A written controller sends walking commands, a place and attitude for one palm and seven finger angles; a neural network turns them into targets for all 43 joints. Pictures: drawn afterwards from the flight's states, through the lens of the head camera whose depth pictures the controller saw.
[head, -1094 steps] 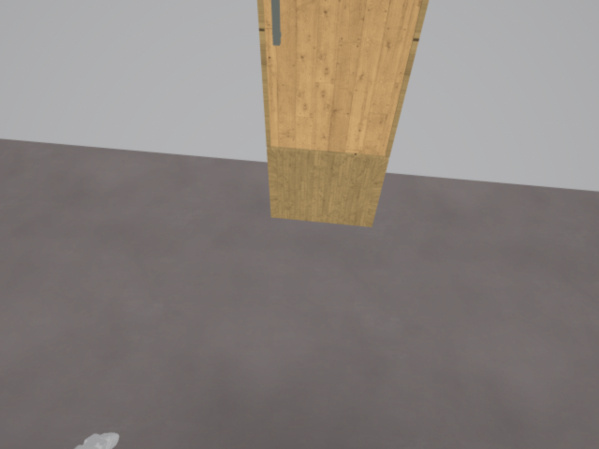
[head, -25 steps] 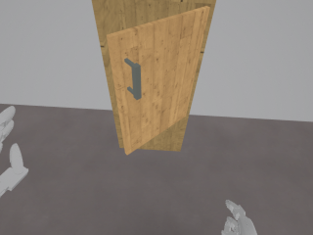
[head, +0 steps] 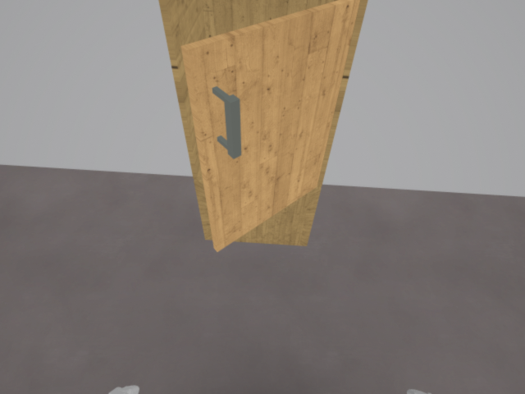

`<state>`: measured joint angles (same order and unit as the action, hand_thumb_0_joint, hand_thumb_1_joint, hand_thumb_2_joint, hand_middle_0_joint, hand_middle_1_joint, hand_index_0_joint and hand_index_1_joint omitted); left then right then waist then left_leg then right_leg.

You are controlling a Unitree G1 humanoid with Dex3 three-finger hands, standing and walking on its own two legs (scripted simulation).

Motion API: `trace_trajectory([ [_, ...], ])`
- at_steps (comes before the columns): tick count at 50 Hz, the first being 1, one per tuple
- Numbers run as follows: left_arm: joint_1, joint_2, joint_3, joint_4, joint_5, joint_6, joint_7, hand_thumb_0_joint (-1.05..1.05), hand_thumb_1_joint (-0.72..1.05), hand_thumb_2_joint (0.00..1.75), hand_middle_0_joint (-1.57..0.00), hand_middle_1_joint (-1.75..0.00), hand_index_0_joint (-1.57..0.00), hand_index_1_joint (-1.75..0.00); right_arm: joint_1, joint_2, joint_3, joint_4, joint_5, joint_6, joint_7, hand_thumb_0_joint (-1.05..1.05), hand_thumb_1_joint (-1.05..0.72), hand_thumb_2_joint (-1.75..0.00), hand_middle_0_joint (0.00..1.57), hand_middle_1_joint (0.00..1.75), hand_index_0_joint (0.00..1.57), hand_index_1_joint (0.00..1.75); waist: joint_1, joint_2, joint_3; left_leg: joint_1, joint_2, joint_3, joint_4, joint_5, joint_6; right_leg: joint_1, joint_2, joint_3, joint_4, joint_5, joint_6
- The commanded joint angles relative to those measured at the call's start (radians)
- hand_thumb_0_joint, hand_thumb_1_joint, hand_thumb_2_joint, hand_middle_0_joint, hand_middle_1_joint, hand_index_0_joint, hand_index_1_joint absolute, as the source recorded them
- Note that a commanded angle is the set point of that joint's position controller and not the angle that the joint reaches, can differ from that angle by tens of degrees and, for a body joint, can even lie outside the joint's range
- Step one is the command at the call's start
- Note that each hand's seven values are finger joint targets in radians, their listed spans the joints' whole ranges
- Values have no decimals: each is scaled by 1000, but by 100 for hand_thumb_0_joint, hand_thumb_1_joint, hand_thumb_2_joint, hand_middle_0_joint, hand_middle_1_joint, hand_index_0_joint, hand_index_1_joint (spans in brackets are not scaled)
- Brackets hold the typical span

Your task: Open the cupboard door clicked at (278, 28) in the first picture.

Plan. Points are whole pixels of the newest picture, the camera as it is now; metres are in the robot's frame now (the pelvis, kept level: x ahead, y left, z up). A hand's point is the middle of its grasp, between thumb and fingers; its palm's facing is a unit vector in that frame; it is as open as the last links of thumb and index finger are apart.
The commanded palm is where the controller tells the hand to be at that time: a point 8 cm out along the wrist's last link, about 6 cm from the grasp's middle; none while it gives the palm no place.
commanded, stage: let the arm hang, fingers relaxed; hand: left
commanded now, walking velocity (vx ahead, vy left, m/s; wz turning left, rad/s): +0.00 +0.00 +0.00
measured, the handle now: (226, 123) +0.55 +0.09 +0.12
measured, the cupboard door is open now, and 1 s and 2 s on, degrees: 43 43 43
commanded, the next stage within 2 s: look to check the result in 0.84 s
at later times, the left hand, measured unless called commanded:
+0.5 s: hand out of the picture -0.03 +0.19 -0.16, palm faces +0.04 -0.96 -0.27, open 7.4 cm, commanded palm none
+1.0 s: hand out of the picture +0.06 +0.16 -0.16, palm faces +0.01 -0.97 -0.24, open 7.4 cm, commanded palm none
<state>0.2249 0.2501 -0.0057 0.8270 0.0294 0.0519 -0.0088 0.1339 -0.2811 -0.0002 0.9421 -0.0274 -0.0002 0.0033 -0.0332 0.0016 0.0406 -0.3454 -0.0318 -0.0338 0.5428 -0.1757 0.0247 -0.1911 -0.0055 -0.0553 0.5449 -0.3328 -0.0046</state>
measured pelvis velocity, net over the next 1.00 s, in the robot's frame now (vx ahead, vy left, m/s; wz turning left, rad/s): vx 0.03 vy -0.03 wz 0.00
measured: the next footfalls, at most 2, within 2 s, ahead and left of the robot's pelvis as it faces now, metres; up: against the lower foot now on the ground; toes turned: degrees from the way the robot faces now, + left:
none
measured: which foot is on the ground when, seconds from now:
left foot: down 0.00-1.00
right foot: down 0.00-1.00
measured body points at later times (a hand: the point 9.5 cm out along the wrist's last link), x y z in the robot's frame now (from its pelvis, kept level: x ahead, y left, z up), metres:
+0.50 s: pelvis +0.01 -0.01 +0.01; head +0.02 -0.03 +0.46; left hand -0.03 +0.24 -0.14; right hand +0.02 -0.24 -0.16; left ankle +0.07 +0.10 -0.73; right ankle -0.02 -0.12 -0.73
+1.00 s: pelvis +0.03 -0.03 +0.01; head +0.05 -0.04 +0.46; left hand +0.06 +0.21 -0.14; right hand +0.05 -0.28 -0.15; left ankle +0.07 +0.10 -0.73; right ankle -0.02 -0.12 -0.73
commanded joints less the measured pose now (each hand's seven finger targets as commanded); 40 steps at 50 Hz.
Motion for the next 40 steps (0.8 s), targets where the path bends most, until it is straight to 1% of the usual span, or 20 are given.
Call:
trace_trajectory([
  [1,19,187,53,76,-13,-55,19,0,90,90,-20,-30,-20,-30,-28,-133,-28,-12,5,-6,-13,0,-90,-90,20,30,20,30,42,130,-40,69,99,-165,-198,-25,23,17,-77,105,-171,3,-54],
  [2,25,168,51,114,-15,-55,19,0,90,90,-20,-30,-20,-30,-12,-119,-27,10,6,-4,-17,0,-90,-90,20,30,20,30,38,149,-44,76,97,-160,-204,-38,20,20,-80,109,-181,4,-55],
  [3,43,156,51,148,-18,-57,19,0,90,90,-20,-30,-20,-30,4,-108,-24,30,7,-4,-20,0,-90,-90,20,30,20,30,37,150,-64,98,96,-157,-203,-32,19,29,-83,109,-190,15,-57],
  [5,65,129,50,206,-20,-60,21,0,90,90,-20,-30,-20,-30,34,-90,-25,66,10,-2,-27,0,-90,-90,20,30,20,30,31,147,-69,126,94,-145,-194,-12,16,26,-88,106,-207,31,-59],
  [6,78,121,51,224,-20,-61,22,0,90,90,-20,-30,-20,-30,51,-86,-26,76,12,-1,-30,0,-90,-90,20,30,20,30,31,101,-72,147,97,-144,-186,-2,18,26,-86,93,-219,33,-59],
  [9,102,82,42,274,-22,-58,26,0,90,90,-20,-30,-20,-30,84,-65,-27,110,12,6,-38,0,-90,-90,20,30,20,30,22,87,-31,157,99,-135,-179,8,18,-9,-90,87,-236,27,-58],
  [11,119,76,40,295,-22,-58,29,0,90,90,-20,-30,-20,-30,99,-62,-30,120,14,10,-40,0,-90,-90,20,30,20,30,23,47,-11,161,101,-131,-175,8,20,-20,-88,82,-247,18,-60],
  [13,124,65,38,308,-23,-56,32,0,90,90,-20,-30,-20,-30,114,-51,-30,135,12,13,-42,0,-90,-90,20,30,20,30,19,44,20,147,101,-131,-182,-17,19,-36,-88,81,-248,-8,-60],
  [18,137,63,38,318,-23,-56,36,0,90,90,-20,-30,-20,-30,121,-34,-33,151,11,13,-40,0,-90,-90,20,30,20,30,25,3,26,144,100,-122,-184,-15,21,-36,-89,82,-245,-17,-59],
  [19,136,62,38,319,-22,-57,37,0,90,90,-20,-30,-20,-30,120,-32,-33,151,11,14,-39,0,-90,-90,20,30,20,30,25,-29,28,148,97,-118,-178,-3,20,-37,-91,81,-248,-13,-59],
  [20,132,62,38,316,-22,-58,38,0,90,90,-20,-30,-20,-30,120,-32,-34,154,11,13,-38,0,-90,-90,20,30,20,30,23,-37,31,152,97,-113,-175,9,20,-41,-94,83,-251,-12,-59],
  [22,122,65,39,311,-22,-60,40,0,90,90,-20,-30,-20,-30,113,-22,-34,161,10,12,-36,0,-90,-90,20,30,20,30,23,-17,30,160,95,-106,-167,38,18,-40,-96,83,-248,6,-59],
  [25,104,68,40,307,-22,-59,41,0,90,90,-20,-30,-20,-30,108,-22,-31,169,8,11,-35,0,-90,-90,20,30,20,30,25,-32,55,151,98,-109,-178,47,17,-42,-95,82,-248,8,-57],
  [28,87,74,43,296,-22,-59,41,0,90,90,-20,-30,-20,-30,98,-19,-28,171,7,9,-33,0,-90,-90,20,30,20,30,27,-8,64,139,98,-106,-185,51,14,-32,-95,86,-247,12,-55],
  [30,72,83,46,290,-21,-63,40,0,90,90,-20,-30,-20,-30,89,-26,-29,169,6,5,-32,0,-90,-90,20,30,20,30,28,4,46,145,98,-101,-181,86,12,-11,-100,88,-245,50,-54],
  [31,70,84,48,286,-21,-65,41,0,90,90,-20,-30,-20,-30,90,-25,-27,167,7,4,-33,0,-90,-90,20,30,20,30,31,-13,38,146,100,-101,-177,96,13,-1,-97,84,-246,60,-54],
  [33,57,82,47,285,-23,-64,40,0,90,90,-20,-30,-20,-30,83,-25,-26,169,5,2,-32,0,-90,-90,20,30,20,30,30,18,33,151,99,-101,-180,108,9,7,-101,86,-242,76,-53],
  [36,43,90,51,276,-22,-68,40,0,90,90,-20,-30,-20,-30,72,-34,-27,165,7,0,-34,0,-90,-90,20,30,20,30,33,5,31,157,103,-95,-173,142,8,20,-103,86,-250,128,-51],
  [37,37,87,50,276,-23,-69,41,0,90,90,-20,-30,-20,-30,69,-32,-27,166,5,-1,-33,0,-90,-90,20,30,20,30,29,18,27,163,103,-94,-174,148,6,23,-106,92,-249,141,-52],
  [40,23,90,52,271,-24,-71,41,0,90,90,-20,-30,-20,-30,67,-36,-27,167,5,-3,-35,0,-90,-90,20,30,20,30,28,17,11,169,106,-89,-171,174,4,45,-108,91,-247,192,-51],
])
